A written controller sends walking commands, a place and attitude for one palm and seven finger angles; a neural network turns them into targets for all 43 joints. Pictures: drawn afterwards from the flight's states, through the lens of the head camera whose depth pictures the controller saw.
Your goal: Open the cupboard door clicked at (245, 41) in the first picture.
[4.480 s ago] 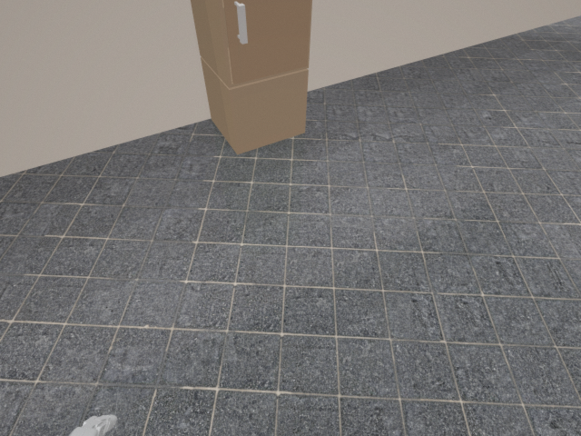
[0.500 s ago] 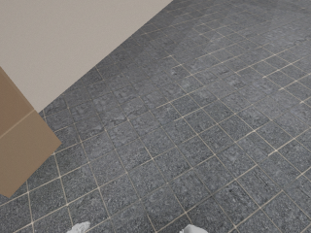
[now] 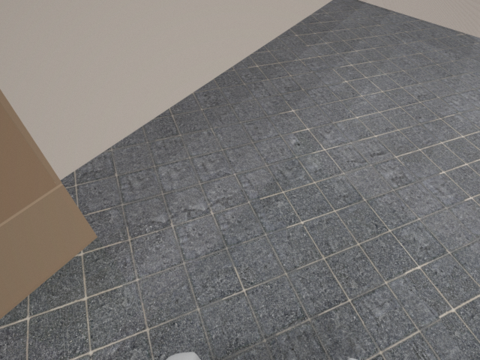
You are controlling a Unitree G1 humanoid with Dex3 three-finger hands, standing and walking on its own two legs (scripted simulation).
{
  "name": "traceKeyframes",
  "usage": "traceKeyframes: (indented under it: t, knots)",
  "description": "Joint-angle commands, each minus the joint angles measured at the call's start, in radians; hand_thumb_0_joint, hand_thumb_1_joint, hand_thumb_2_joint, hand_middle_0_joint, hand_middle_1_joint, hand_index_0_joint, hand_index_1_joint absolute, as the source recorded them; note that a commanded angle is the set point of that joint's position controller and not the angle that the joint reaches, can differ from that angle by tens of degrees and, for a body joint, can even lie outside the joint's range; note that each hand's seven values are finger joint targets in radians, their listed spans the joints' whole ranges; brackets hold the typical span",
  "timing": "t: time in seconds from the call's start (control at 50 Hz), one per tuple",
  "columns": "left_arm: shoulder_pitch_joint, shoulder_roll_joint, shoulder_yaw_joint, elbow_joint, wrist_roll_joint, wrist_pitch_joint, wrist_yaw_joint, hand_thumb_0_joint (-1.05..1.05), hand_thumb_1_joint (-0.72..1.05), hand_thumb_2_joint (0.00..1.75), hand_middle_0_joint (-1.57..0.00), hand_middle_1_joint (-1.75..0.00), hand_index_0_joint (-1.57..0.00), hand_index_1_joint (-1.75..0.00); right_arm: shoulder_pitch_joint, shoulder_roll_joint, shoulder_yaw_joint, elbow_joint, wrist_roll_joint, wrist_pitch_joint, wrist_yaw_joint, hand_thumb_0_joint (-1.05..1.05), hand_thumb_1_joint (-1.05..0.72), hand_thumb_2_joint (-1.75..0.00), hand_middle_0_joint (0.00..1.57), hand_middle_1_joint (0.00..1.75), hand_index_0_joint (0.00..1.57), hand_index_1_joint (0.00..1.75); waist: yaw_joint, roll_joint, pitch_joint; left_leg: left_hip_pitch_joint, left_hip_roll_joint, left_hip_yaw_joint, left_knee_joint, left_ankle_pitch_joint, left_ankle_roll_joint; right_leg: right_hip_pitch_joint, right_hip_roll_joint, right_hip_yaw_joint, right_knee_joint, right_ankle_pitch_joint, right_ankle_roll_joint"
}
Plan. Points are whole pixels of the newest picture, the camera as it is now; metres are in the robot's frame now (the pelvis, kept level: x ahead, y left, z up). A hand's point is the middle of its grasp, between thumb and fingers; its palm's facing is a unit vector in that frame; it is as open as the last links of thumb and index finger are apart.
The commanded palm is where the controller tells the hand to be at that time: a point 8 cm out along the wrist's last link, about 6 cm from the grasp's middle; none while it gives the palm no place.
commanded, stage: turn to face it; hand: left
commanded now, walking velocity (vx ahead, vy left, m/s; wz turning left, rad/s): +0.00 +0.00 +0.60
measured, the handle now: out of the picture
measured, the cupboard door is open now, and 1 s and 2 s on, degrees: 0 0 0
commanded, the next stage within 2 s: take the last steps up to it in 1.52 s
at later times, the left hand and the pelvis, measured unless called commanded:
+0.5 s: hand (149, 358) +0.14 +0.16 -0.13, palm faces +0.27 -0.93 -0.27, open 7.4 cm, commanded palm none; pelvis +0.06 -0.05 +0.01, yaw +17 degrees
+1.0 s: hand out of the picture -0.02 +0.23 -0.16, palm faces +0.59 -0.76 -0.27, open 7.4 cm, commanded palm none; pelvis +0.06 +0.00 +0.01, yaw +34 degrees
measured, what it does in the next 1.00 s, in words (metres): steps on the spot, turning left: right foot, then left foot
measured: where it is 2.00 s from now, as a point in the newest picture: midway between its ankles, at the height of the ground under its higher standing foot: outside the picture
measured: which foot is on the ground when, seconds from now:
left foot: down 0.00-0.34, up 0.36-0.76, down 0.78-1.00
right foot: up 0.00-0.32, down 0.34-0.78, up 0.80-1.00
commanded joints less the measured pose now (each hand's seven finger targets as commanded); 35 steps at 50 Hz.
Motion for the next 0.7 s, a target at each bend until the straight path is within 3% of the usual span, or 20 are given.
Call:
traceKeyframes:
  t: [0.0, 0.04, 0.1, 0.16, 0.2, 0.24, 0.28, 0.3, 0.32, 0.34, 0.36, 0.38, 0.4, 0.42, 0.48, 0.56, 0.68]
  knots:
    - [-0.019, 0.044, 0.013, -0.094, 0.003, -0.017, 0.004, 0.0, 0.9, 0.9, -0.2, -0.3, -0.2, -0.3, 0.124, -0.141, -0.022, 0.006, 0.012, 0.0, -0.026, 0.0, -0.9, -0.9, 0.2, 0.3, 0.2, 0.3, -0.023, 0.132, -0.105, 0.173, 0.234, -0.259, -0.301, 0.548, 0.095, -0.157, -0.056, 0.066, 0.035, 0.089, 0.036]
    - [-0.008, 0.043, 0.022, -0.11, 0.004, 0.005, 0.009, 0.0, 0.9, 0.9, -0.2, -0.3, -0.2, -0.3, 0.11, -0.148, -0.036, -0.009, 0.009, 0.01, -0.023, 0.0, -0.9, -0.9, 0.2, 0.3, 0.2, 0.3, -0.015, 0.131, -0.132, 0.157, 0.216, -0.252, -0.301, 0.523, 0.106, -0.138, -0.042, 0.057, -0.005, 0.109, 0.052]
    - [-0.062, 0.056, 0.03, -0.16, 0.003, 0.019, 0.013, 0.0, 0.9, 0.9, -0.2, -0.3, -0.2, -0.3, 0.112, -0.176, -0.047, -0.021, 0.007, 0.028, -0.019, 0.0, -0.9, -0.9, 0.2, 0.3, 0.2, 0.3, -0.026, 0.118, -0.135, 0.161, 0.214, -0.293, -0.295, 0.455, 0.12, -0.156, -0.031, 0.059, -0.078, 0.116, 0.063]
    - [-0.124, 0.061, 0.032, -0.209, 0.0, 0.028, 0.014, 0.0, 0.9, 0.9, -0.2, -0.3, -0.2, -0.3, 0.098, -0.198, -0.059, -0.035, 0.002, 0.046, -0.014, 0.0, -0.9, -0.9, 0.2, 0.3, 0.2, 0.3, -0.035, 0.152, -0.123, 0.13, 0.192, -0.324, -0.287, 0.349, 0.115, -0.118, -0.01, 0.051, -0.204, 0.111, 0.066]
    - [-0.139, 0.071, 0.034, -0.229, -0.001, 0.027, 0.016, 0.0, 0.9, 0.9, -0.2, -0.3, -0.2, -0.3, 0.092, -0.202, -0.066, -0.043, 0.0, 0.057, -0.012, 0.0, -0.9, -0.9, 0.2, 0.3, 0.2, 0.3, -0.038, 0.178, -0.111, 0.116, 0.182, -0.361, -0.265, 0.351, 0.11, -0.078, 0.011, 0.041, -0.284, 0.108, 0.062]
    - [-0.126, 0.078, 0.037, -0.245, -0.005, 0.024, 0.019, 0.0, 0.9, 0.9, -0.2, -0.3, -0.2, -0.3, 0.073, -0.215, -0.072, -0.059, -0.001, 0.068, -0.011, 0.0, -0.9, -0.9, 0.2, 0.3, 0.2, 0.3, -0.025, 0.193, -0.112, 0.085, 0.17, -0.388, -0.232, 0.34, 0.099, -0.005, 0.031, 0.037, -0.378, 0.131, 0.056]
    - [-0.083, 0.102, 0.042, -0.246, -0.006, 0.015, 0.023, 0.0, 0.9, 0.9, -0.2, -0.3, -0.2, -0.3, 0.056, -0.21, -0.077, -0.078, 0.006, 0.074, -0.007, 0.0, -0.9, -0.9, 0.2, 0.3, 0.2, 0.3, 0.004, 0.142, -0.133, 0.016, 0.118, -0.386, -0.146, 0.29, 0.051, 0.151, 0.029, 0.032, -0.598, 0.28, 0.049]
    - [-0.048, 0.16, 0.05, -0.249, 0.003, 0.004, 0.029, 0.0, 0.9, 0.9, -0.2, -0.3, -0.2, -0.3, 0.066, -0.173, -0.074, -0.088, 0.016, 0.073, -0.001, 0.0, -0.9, -0.9, 0.2, 0.3, 0.2, 0.3, 0.021, 0.005, -0.152, -0.098, 0.048, -0.324, -0.019, 0.142, -0.009, 0.29, -0.09, 0.143, -0.725, 0.346, 0.021]
    - [-0.024, 0.26, 0.068, -0.255, 0.018, -0.001, 0.037, 0.0, 0.9, 0.9, -0.2, -0.3, -0.2, -0.3, 0.073, -0.098, -0.06, -0.123, 0.017, 0.073, 0.005, 0.0, -0.9, -0.9, 0.2, 0.3, 0.2, 0.3, 0.028, -0.298, -0.15, -0.284, -0.111, -0.14, 0.226, -0.287, -0.095, 0.37, -0.376, 0.386, -0.785, 0.504, -0.082]
    - [-0.037, 0.265, 0.066, -0.273, 0.006, 0.001, 0.036, 0.0, 0.9, 0.9, -0.2, -0.3, -0.2, -0.3, 0.08, -0.152, -0.074, -0.119, 0.005, 0.088, 0.0, 0.0, -0.9, -0.9, 0.2, 0.3, 0.2, 0.3, 0.026, -0.256, -0.159, -0.245, -0.072, -0.201, 0.428, -0.367, -0.096, 0.236, -0.451, 0.398, -0.803, 0.49, -0.152]
    - [-0.113, 0.242, 0.06, -0.295, 0.006, 0.005, 0.038, 0.0, 0.9, 0.9, -0.2, -0.3, -0.2, -0.3, 0.071, -0.146, -0.079, -0.109, 0.005, 0.103, 0.005, 0.0, -0.9, -0.9, 0.2, 0.3, 0.2, 0.3, -0.006, -0.194, -0.104, -0.242, -0.05, -0.214, 0.554, -0.308, -0.099, 0.143, -0.403, 0.346, -0.82, 0.384, -0.155]
    - [-0.17, 0.208, 0.048, -0.311, 0.006, 0.006, 0.036, 0.0, 0.9, 0.9, -0.2, -0.3, -0.2, -0.3, 0.075, -0.142, -0.078, -0.097, 0.002, 0.11, 0.012, 0.0, -0.9, -0.9, 0.2, 0.3, 0.2, 0.3, -0.032, -0.13, -0.059, -0.251, -0.028, -0.205, 0.623, -0.23, -0.107, 0.103, -0.34, 0.254, -0.807, 0.36, -0.134]
    - [-0.212, 0.172, 0.039, -0.321, 0.005, 0.008, 0.037, 0.0, 0.9, 0.9, -0.2, -0.3, -0.2, -0.3, 0.095, -0.134, -0.077, -0.086, 0.003, 0.112, 0.019, 0.0, -0.9, -0.9, 0.2, 0.3, 0.2, 0.3, -0.057, -0.101, -0.045, -0.246, -0.012, -0.19, 0.638, -0.165, -0.114, 0.092, -0.293, 0.157, -0.785, 0.415, -0.112]
    - [-0.208, 0.161, 0.033, -0.325, 0.007, 0.002, 0.034, 0.0, 0.9, 0.9, -0.2, -0.3, -0.2, -0.3, 0.099, -0.126, -0.072, -0.084, 0.002, 0.114, 0.023, 0.0, -0.9, -0.9, 0.2, 0.3, 0.2, 0.3, -0.058, -0.123, -0.042, -0.243, -0.013, -0.173, 0.639, -0.133, -0.124, 0.104, -0.266, 0.095, -0.767, 0.495, -0.1]
    - [-0.142, 0.173, 0.033, -0.311, 0.007, -0.002, 0.032, 0.0, 0.9, 0.9, -0.2, -0.3, -0.2, -0.3, 0.065, -0.135, -0.066, -0.098, 0.004, 0.118, 0.024, 0.0, -0.9, -0.9, 0.2, 0.3, 0.2, 0.3, -0.03, -0.138, -0.089, -0.251, -0.011, -0.149, 0.575, -0.136, -0.144, 0.218, -0.268, 0.038, -0.729, 0.637, -0.117]
    - [-0.089, 0.21, 0.04, -0.295, 0.013, 0.007, 0.03, 0.0, 0.9, 0.9, -0.2, -0.3, -0.2, -0.3, -0.02, -0.136, -0.058, -0.126, 0.007, 0.123, 0.029, 0.0, -0.9, -0.9, 0.2, 0.3, 0.2, 0.3, -0.001, -0.145, -0.083, -0.218, -0.007, -0.111, 0.448, -0.167, -0.148, 0.244, -0.294, -0.004, -0.717, 0.666, -0.127]
    - [-0.065, 0.269, 0.061, -0.28, 0.018, 0.022, 0.023, 0.0, 0.9, 0.9, -0.2, -0.3, -0.2, -0.3, -0.069, -0.142, -0.04, -0.167, 0.014, 0.104, 0.031, 0.0, -0.9, -0.9, 0.2, 0.3, 0.2, 0.3, 0.022, -0.194, -0.119, -0.055, -0.022, -0.032, 0.125, -0.184, -0.113, 0.24, -0.325, -0.053, -0.625, 0.699, -0.118]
